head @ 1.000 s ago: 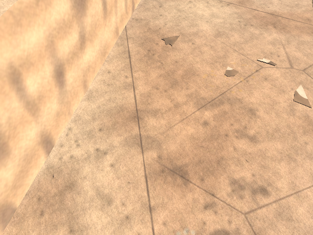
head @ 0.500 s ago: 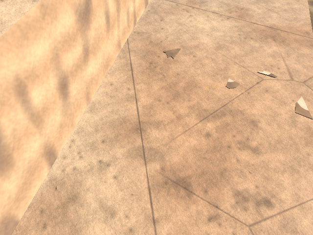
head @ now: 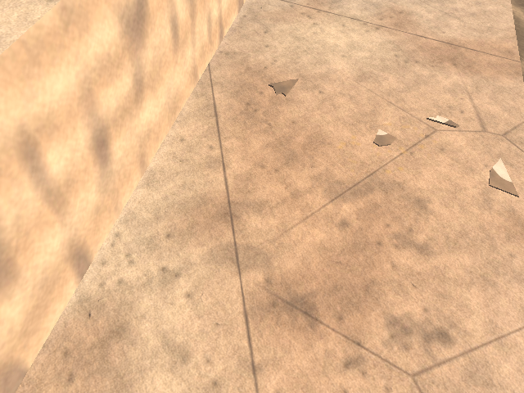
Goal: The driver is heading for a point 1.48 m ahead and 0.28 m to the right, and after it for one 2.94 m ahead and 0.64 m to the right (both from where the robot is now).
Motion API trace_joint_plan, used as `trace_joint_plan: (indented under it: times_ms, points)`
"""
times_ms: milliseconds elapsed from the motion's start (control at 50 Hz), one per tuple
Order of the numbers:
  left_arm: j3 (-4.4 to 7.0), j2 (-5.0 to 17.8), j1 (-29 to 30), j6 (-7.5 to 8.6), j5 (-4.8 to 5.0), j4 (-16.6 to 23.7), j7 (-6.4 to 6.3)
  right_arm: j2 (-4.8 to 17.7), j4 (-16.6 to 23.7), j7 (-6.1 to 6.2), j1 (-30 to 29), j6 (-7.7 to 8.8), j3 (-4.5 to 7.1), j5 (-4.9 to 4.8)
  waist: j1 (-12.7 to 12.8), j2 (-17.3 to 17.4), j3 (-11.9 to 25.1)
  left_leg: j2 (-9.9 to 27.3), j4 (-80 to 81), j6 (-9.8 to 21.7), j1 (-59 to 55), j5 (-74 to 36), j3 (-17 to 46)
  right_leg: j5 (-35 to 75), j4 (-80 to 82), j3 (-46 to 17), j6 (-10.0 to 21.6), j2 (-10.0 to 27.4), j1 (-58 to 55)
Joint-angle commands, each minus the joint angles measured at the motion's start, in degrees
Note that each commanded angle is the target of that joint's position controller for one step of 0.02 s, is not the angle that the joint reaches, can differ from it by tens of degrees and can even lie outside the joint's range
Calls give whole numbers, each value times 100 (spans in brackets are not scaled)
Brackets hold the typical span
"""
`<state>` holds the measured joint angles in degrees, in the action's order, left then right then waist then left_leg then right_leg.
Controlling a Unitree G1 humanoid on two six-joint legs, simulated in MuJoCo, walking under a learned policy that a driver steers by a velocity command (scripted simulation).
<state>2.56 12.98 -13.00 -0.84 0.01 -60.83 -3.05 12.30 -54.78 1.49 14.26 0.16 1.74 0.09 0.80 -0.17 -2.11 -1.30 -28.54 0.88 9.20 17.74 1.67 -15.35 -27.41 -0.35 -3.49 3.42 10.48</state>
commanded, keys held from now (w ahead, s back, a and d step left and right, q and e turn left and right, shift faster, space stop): no key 0.30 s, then w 0.70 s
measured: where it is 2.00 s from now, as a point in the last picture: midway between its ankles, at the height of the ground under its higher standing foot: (293, 311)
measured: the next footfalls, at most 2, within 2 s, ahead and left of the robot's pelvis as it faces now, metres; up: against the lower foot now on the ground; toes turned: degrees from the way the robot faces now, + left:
left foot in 1.02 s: +0.44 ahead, +0.08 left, +0.00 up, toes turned +2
right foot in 1.58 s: +0.76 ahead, -0.17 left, +0.00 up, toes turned -3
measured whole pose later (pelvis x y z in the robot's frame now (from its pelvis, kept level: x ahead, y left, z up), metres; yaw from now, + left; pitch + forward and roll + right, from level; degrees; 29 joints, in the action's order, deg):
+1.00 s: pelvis +0.23 -0.03 -0.02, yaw -1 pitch +2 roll +0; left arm 2.0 11.6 -30.7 4.1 0.3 -62.2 -1.1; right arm 12.4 -48.1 -2.9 -5.5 5.6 1.5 -1.8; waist 5.2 0.6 -2.5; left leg 0.6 -30.1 4.8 32.8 1.3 -3.4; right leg -23.9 -9.8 2.0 0.6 0.2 -12.4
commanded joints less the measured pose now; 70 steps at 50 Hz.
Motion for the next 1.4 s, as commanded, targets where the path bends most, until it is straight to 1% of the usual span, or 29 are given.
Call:
trace_joint_plan:
  times_ms: [20,300,340,360,400,420,460,500,540,560,580,600,620,640,700,760,820,920,980,1020,1040,1060,1080,1100,1120,1140,1180,1300,1400]
  points:
    - [95,586,-216,32,-1,52,-24,587,93,23,161,50,101,-4,0,40,-24,230,568,86,297,-1356,168,967,315,86,76,-54,-113]
    - [28,432,-461,33,5,-232,-39,504,-288,30,300,42,27,-15,-23,38,-122,204,670,77,362,-1109,131,812,362,109,87,-91,-18]
    - [12,339,-586,20,42,-310,-54,582,-367,60,426,7,58,-55,-65,178,-57,149,813,210,376,659,171,-418,58,409,142,-351,98]
    - [15,329,-531,30,66,-267,-59,753,-354,74,454,-6,114,-95,-112,364,-227,285,977,377,545,1834,419,-1110,-273,562,203,-483,392]
    - [-12,216,-243,148,63,-63,-18,1040,-352,66,739,49,211,-145,-297,942,-615,1117,1649,871,622,3262,1618,-1338,-1248,626,310,-520,1247]
    - [-36,143,-134,248,82,34,36,1190,-360,63,818,106,275,-166,-349,1188,-772,1592,1935,1175,792,3371,2318,-1171,-1797,385,418,-322,1419]
    - [-14,210,-86,430,175,153,156,1073,-257,52,574,231,269,-137,-216,1129,-936,1942,2019,1358,672,2800,2675,-1495,-2168,27,670,-6,1878]
    - [11,221,-474,571,206,78,238,996,-87,33,57,266,254,-251,158,841,-767,1609,1685,1015,856,1999,1904,-1214,-841,122,886,22,1010]
    - [114,258,-1521,590,105,-424,261,860,19,2,-227,232,214,-253,539,306,-394,793,592,637,1708,1051,788,121,147,392,716,-403,-951]
    - [213,577,-2254,581,71,-534,238,464,78,-48,-266,269,92,-149,742,-829,-3,246,-1299,287,2321,585,-19,-528,834,-1100,927,589,-1739]
    - [316,1271,-2764,642,80,-520,316,289,321,-31,-279,375,69,-163,741,-1958,140,-298,-2771,142,3407,1408,-201,-1315,1798,-3646,1738,1821,-2122]
    - [197,980,-2299,732,-3,-432,331,473,334,-41,-299,451,110,-296,466,-1277,-226,71,-3802,247,3800,1381,309,-2079,2005,-4206,1998,2110,-1658]
    - [113,677,-1742,787,29,-230,337,563,331,-89,-338,519,120,-352,271,-760,-649,385,-4112,379,4113,728,419,-2087,1989,-3535,1812,1896,-1413]
    - [70,585,-1391,802,43,-97,367,594,243,-115,-281,565,140,-297,154,-555,-649,566,-4032,435,4071,160,315,-1582,2007,-2814,1575,1575,-1313]
    - [-50,263,-1461,716,3,-43,373,676,186,-202,-431,581,235,-146,133,-579,-454,777,-3273,337,3581,-742,18,714,1998,-1271,1171,946,-1295]
    - [-43,441,-1777,637,-34,-50,269,383,379,-260,-973,511,164,-129,220,-473,-423,715,-2561,116,3622,-1127,-240,1922,2008,-745,1264,830,-1294]
    - [-20,619,-1798,594,-41,46,188,233,705,-290,-1837,516,67,-153,370,-454,-588,512,-1281,10,3176,-1714,-441,1889,2228,-450,1263,729,-875]
    - [60,709,-1990,580,67,-21,164,391,1003,-410,-2477,570,38,-211,335,-521,-796,388,-314,215,2880,-1953,-427,2204,2192,-280,1277,1026,-1307]
    - [150,884,-1763,523,39,57,162,727,968,-442,-2011,618,180,-195,-115,-726,-223,77,-195,502,1923,-1554,-563,4552,1298,-124,1118,1150,-1822]
    - [150,897,-1525,438,-21,172,176,1163,458,-364,-268,576,432,-221,-991,-794,854,-82,-211,824,-389,-1551,-594,5581,-747,107,863,849,-1232]
    - [55,670,-1544,451,-115,332,196,1584,234,-291,802,529,540,-126,-1238,-46,1690,1140,-343,1197,-2263,-1129,901,3410,-2642,234,720,451,274]
    - [-182,-288,-2363,581,-9,299,290,1696,104,-353,1046,527,525,-52,-652,1571,2634,2438,639,2144,-3722,391,3898,-1504,-4563,-260,437,-692,2170]
    - [-41,335,-1742,757,179,352,305,1163,101,-361,728,547,388,-98,-839,1051,2026,2166,1237,1822,-3175,732,4088,-1617,-5210,-890,599,-463,2739]
    - [53,640,-1130,847,326,594,299,942,186,-351,133,583,319,-115,-664,830,1076,2014,1355,1565,-2261,250,3120,-1122,-5251,-667,691,-188,3074]
    - [68,679,-833,884,297,658,241,813,293,-368,-380,629,268,-90,-437,178,676,1844,1500,1433,-1284,-638,2396,-564,-4979,-556,705,124,2775]
    - [137,672,-734,852,208,662,192,661,306,-397,-609,666,229,-23,-239,31,438,1635,1620,1345,-565,-1238,1818,-273,-4691,-480,688,307,2471]
    - [146,409,-1005,697,155,654,185,505,185,-417,-601,693,173,26,58,276,390,1391,1936,1338,59,-1373,1289,-85,-4314,-497,676,517,1958]
    - [172,466,217,578,37,1180,183,957,-63,-157,15,660,228,-30,-85,208,-168,1281,2397,1349,219,-1546,686,1147,-2481,-282,327,673,2873]
    - [66,341,1323,652,94,1473,326,1093,-212,-99,630,585,230,-113,-473,227,-241,1120,2296,1091,-214,-1670,223,2202,-768,65,314,283,2540]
